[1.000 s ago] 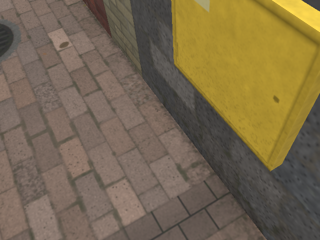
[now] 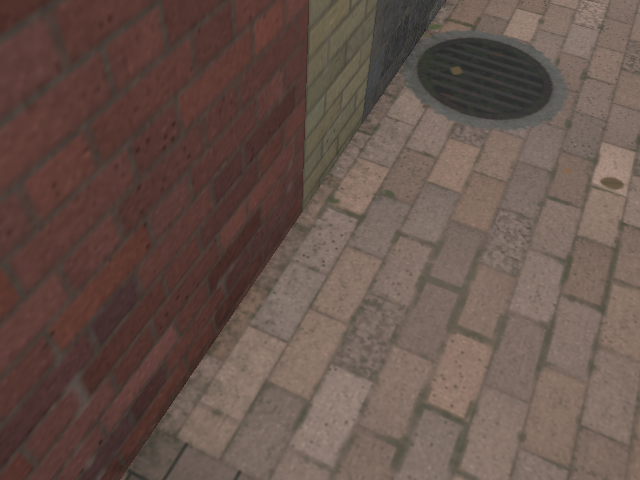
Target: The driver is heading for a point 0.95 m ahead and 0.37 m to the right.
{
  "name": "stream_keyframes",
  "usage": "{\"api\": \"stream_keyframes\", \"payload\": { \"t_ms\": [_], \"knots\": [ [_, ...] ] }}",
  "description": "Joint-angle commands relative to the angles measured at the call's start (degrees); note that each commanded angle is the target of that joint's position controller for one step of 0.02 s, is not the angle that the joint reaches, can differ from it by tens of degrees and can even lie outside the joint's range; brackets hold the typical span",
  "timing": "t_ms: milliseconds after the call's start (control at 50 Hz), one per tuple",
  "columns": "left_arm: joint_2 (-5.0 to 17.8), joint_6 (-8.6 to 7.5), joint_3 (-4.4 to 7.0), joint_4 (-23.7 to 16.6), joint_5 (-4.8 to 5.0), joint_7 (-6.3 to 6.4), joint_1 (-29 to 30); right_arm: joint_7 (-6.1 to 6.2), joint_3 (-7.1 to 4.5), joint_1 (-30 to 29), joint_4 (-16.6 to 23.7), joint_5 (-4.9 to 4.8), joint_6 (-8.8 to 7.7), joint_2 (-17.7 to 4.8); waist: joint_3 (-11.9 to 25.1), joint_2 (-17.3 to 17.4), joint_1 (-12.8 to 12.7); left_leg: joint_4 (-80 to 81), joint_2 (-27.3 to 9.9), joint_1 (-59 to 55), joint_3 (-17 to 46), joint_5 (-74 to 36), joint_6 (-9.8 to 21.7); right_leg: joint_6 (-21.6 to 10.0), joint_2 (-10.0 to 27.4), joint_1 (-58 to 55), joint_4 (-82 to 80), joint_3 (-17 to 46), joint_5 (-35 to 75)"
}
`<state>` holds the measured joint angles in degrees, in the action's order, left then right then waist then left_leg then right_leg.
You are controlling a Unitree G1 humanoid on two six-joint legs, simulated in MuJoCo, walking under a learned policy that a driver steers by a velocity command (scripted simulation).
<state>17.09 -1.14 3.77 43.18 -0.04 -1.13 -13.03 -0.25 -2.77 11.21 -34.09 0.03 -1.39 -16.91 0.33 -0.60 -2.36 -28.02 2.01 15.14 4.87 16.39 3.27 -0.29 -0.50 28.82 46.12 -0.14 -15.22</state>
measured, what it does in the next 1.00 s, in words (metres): walks ahead, turning right: right foot, then left foot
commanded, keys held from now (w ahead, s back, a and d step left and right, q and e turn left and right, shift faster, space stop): w+e+shift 0.64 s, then w+q+shift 0.36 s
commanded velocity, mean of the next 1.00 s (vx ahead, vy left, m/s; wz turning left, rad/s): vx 0.85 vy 0.00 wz -0.44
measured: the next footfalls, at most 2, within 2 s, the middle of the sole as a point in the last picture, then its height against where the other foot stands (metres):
right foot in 0.40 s outside the picture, level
left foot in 0.88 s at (505, 335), level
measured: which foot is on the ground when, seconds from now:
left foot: down 0.00-0.40, up 0.42-0.86, down 0.88-1.00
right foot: up 0.00-0.38, down 0.40-0.88, up 0.90-1.00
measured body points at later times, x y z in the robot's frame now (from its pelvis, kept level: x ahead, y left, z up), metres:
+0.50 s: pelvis +0.26 -0.18 -0.04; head +0.28 -0.21 +0.41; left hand +0.51 +0.03 -0.13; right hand +0.20 -0.45 -0.17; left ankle +0.17 +0.05 -0.62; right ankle +0.30 -0.25 -0.74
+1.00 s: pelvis +0.70 -0.40 -0.03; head +0.72 -0.45 +0.42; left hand +0.87 -0.18 -0.13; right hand +0.71 -0.70 -0.16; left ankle +0.80 -0.39 -0.74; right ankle +0.48 -0.38 -0.59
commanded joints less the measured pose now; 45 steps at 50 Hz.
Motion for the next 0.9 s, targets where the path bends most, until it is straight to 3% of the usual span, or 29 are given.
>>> {"api": "stream_keyframes", "payload": {
  "t_ms": [20,60,100,120,200,240,280,320,340,360,380,400,420,440,460,480,500,520,560,600,640,720,740,780,800,840,860,880,900],
  "knots": [
    [6.94,-2.59,1.38,-7.08,1.53,-0.99,7.89,-0.07,-3.65,6.57,0.28,0.06,-3.42,-11.04,-1.64,12.27,5.48,17.13,-21.05,-10.85,19.43,17.02,10.47,-3.78,2.5,12.54,-2.48,5.51,-0.24],
    [5.93,-3.78,1.13,-7.55,1.8,-0.88,8.4,0.22,-3.45,9.61,-1.14,0.14,-4.41,-9.9,-1.73,9.25,6.85,16.72,-23.04,-21.24,20.21,13.28,10.15,-4.8,3.61,23.01,-0.33,9.41,1.52],
    [5.23,-4.34,1.12,-7.84,1.23,-0.99,8.67,0.72,-3.52,10.9,-1.76,0.18,-4.73,-9.27,-1.81,7.81,7.18,17.03,-23.16,-25.29,17.02,8.94,8.67,-3.76,4.37,27.6,1.92,9.77,2.39],
    [5.82,-2.99,1.3,-4.66,-3.06,-2.64,9.45,1.07,-3.31,14.01,-2.96,3.69,-3.81,-8.45,2.35,6.91,10.65,18.81,-19.4,-28.3,9.91,6.98,7.35,-2.78,3.06,24.59,2.12,6.26,2.81],
    [3.16,-1.06,0.12,-8.24,-2.17,-4.61,16.52,0.63,-3.58,16.32,-4.71,3.13,-3.79,-8.66,-4.82,6.76,10.75,22.28,-19.12,-22.14,3.89,5.54,5.96,-2.69,5.39,25.12,2.42,2.55,5.08],
    [3.59,-0.82,-0.18,-9.04,-2.14,-5.18,17.4,0.88,-3.7,14.64,-5.28,2.62,-4.43,-9.09,-6.92,6.8,8.47,24.81,-19.91,-18.7,0.64,5.65,4.94,-4.05,6.53,22.31,0.81,1.67,7.51],
    [4.43,-0.63,-0.43,-9.52,-2.44,-5.26,17.3,0.98,-3.64,13.77,-6.88,3.11,-5.09,-9.52,-8.73,6.0,6.93,25.99,-20.31,-16.96,-3.39,3.56,4.19,-5.66,7.2,19.89,0.55,-0.74,6.73],
    [4.0,-0.59,-0.89,-9.65,-2.35,-4.86,15.36,0.84,-3.44,12.64,-8.4,3.46,-5.84,-9.69,-7.92,6.38,4.53,22.85,-19.89,-15.02,-9.62,-12.71,2.77,-8.12,5.37,12.05,-0.96,-4.63,4.5],
    [4.83,-0.41,-0.35,-8.09,-1.87,-4.35,10.01,0.67,-3.4,10.38,-8.57,3.44,-5.61,-10.12,-4.79,7.31,1.63,16.04,-18.05,-13.96,-14.36,-31.27,1.18,-9.57,2.35,4.0,-0.58,-7.46,2.11],
    [6.53,-0.28,0.52,-5.19,-1.58,-3.89,0.89,0.18,-3.68,8.96,-8.52,2.87,-5.21,-11.38,1.78,6.05,-2.26,2.1,-17.06,-11.93,-16.83,-51.18,0.88,-10.75,-2.4,-7.81,2.26,-10.0,1.12],
    [8.88,-0.27,1.89,-1.1,-1.39,-3.17,-12.23,0.14,-3.61,8.23,-8.0,2.4,-4.76,-12.27,9.21,4.52,-8.43,-16.63,-15.77,-4.12,-17.73,-56.96,-0.15,-12.11,-6.43,-25.92,1.88,-9.47,-1.52],
    [15.46,-0.29,4.07,1.44,-1.54,-1.79,-18.27,-0.12,-2.21,11.07,-8.33,3.56,-4.64,-8.03,11.76,-5.97,-9.22,-40.57,-10.36,9.96,-17.83,-30.32,-2.37,-13.28,-1.39,-38.17,-4.42,4.31,-15.49],
    [22.01,0.3,4.54,-0.13,0.01,-0.52,-13.68,-1.09,-0.2,14.28,-4.04,3.21,-5.63,-0.19,14.67,-27.19,-1.12,-59.86,0.02,26.44,-9.99,10.85,-5.35,-18.17,12.93,-41.75,-26.48,39.26,-41.06],
    [19.17,0.33,4.86,-2.44,1.4,0.54,-12.19,-0.29,-0.32,9.46,-3.0,4.17,-6.74,-5.72,12.81,-16.53,-3.32,-60.93,-0.66,32.31,0.1,5.17,-4.48,-18.54,14.3,-39.41,-32.79,49.44,-41.16],
    [17.05,0.66,4.45,-1.22,0.33,1.49,-11.4,-0.16,-0.89,5.78,-2.75,3.84,-7.46,-8.05,4.11,-8.27,-2.5,-59.97,-2.82,36.73,0.71,2.31,-4.48,-17.75,13.3,-35.13,-31.21,45.32,-34.58],
    [14.06,0.85,3.94,-1.9,0.0,1.56,-8.64,-0.22,-0.82,7.56,-4.46,3.86,-7.29,-7.67,-0.29,-2.56,0.41,-54.01,-5.11,34.04,-0.41,-1.69,-4.74,-16.47,11.28,-26.32,-30.93,38.88,-25.17],
    [14.08,0.42,4.04,-2.34,-0.36,1.7,-6.46,-0.01,0.07,7.6,-4.06,4.75,-6.32,-5.77,-1.3,-1.11,2.82,-50.02,-6.77,30.84,-1.1,-1.46,-4.6,-16.51,8.77,-20.26,-30.3,33.75,-18.84],
    [12.4,0.18,3.58,-3.04,-0.72,2.15,-4.48,-0.15,0.61,8.45,-4.87,5.09,-5.3,-4.31,-2.3,-0.67,4.39,-47.33,-7.8,27.34,-1.09,-2.48,-5.01,-16.09,6.43,-14.44,-30.32,30.02,-15.32],
    [9.68,-0.83,2.9,-3.5,-0.05,2.23,-4.5,-0.77,0.86,6.44,-4.99,4.92,-3.43,-4.14,-1.79,0.54,4.66,-39.78,-8.89,24.59,-0.96,-3.98,-6.15,-16.33,4.39,-11.37,-33.8,25.99,-13.95],
    [8.9,-2.02,2.86,-2.68,0.69,3.58,-9.54,-1.61,0.48,-3.87,-2.47,4.21,-3.16,-4.86,-6.18,1.47,1.91,-30.24,-8.92,28.64,-1.17,-10.13,-7.2,-15.01,5.69,-13.35,-38.21,27.81,-9.41],
    [8.07,-2.3,2.97,-1.86,1.58,3.65,-12.9,-2.3,0.73,-11.4,-1.57,3.55,-3.08,-4.14,-7.51,2.5,-0.64,-19.57,-7.63,28.39,-1.92,-19.11,-7.79,-12.52,4.25,-15.87,-39.11,24.39,1.05],
    [5.66,-4.12,2.25,0.93,2.8,3.06,-18.41,-4.12,1.86,-18.04,-2.2,2.3,-3.29,-0.36,-5.07,-1.2,-4.36,-7.12,-4.43,19.26,-6.22,-35.42,-3.04,-7.44,2.92,-19.79,-41.04,15.8,16.24],
    [5.4,-4.58,2.0,1.5,2.97,2.86,-20.38,-4.38,1.76,-20.07,-2.47,2.29,-3.24,-0.18,-6.44,0.49,-5.35,-3.69,-3.74,18.67,-7.33,-36.96,-1.68,-6.3,3.57,-21.47,-42.66,15.1,18.27],
    [4.37,-5.33,1.37,2.73,2.36,2.96,-20.94,-4.01,2.39,-21.77,-2.23,1.47,-2.77,1.51,-8.26,-1.21,-5.19,2.11,-3.19,18.31,-9.48,-35.77,0.28,-4.99,4.58,-25.23,-42.77,11.17,27.57],
    [4.44,-5.77,1.06,3.71,1.97,3.19,-21.61,-3.62,2.47,-22.81,-1.97,1.52,-2.56,1.79,-7.35,-1.63,-5.26,2.83,-1.1,15.56,-11.76,-33.85,1.45,-4.17,5.65,-28.04,-42.14,9.7,38.91],
    [7.2,-5.92,1.3,4.76,0.45,4.64,-22.18,-2.94,1.53,-19.77,-2.51,2.41,-2.09,-1.16,-2.27,-4.46,-2.68,0.85,4.23,11.09,-15.33,-22.24,4.33,-2.28,9.24,-36.61,-32.56,6.58,69.2],
    [8.12,-5.28,1.27,5.23,-0.8,5.54,-21.8,-2.59,0.62,-13.03,-4.16,2.33,-1.82,-3.19,1.5,-7.36,1.27,-0.64,6.8,6.07,-15.96,-14.18,6.43,-1.54,10.85,-38.76,-21.44,4.97,83.03],
    [10.25,-4.49,1.7,4.93,-1.86,5.96,-18.17,-2.31,-0.5,0.83,-7.7,2.13,-1.8,-5.72,5.95,-11.22,8.9,-2.69,6.62,-7.66,-13.73,-6.31,9.17,-0.89,12.04,-31.73,-3.96,3.1,89.9],
    [10.35,-4.84,1.4,2.11,-1.66,6.07,-10.8,-1.48,-2.36,17.82,-10.44,2.46,-1.71,-9.72,14.04,-9.92,19.22,-6.05,-2.32,-29.43,-3.23,-1.36,14.94,-0.71,11.42,-15.4,20.32,0.72,75.29]
  ]
}}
